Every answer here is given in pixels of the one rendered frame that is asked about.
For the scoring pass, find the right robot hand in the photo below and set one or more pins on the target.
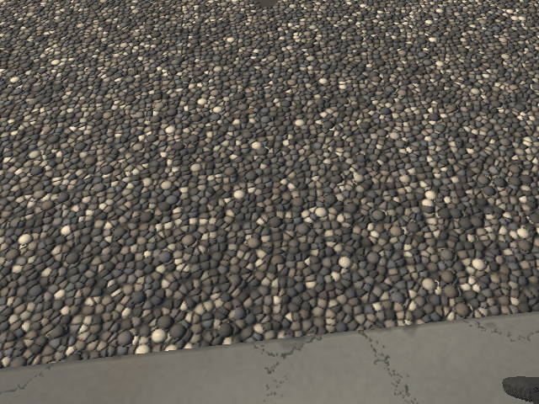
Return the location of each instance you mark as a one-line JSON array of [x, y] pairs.
[[524, 388]]

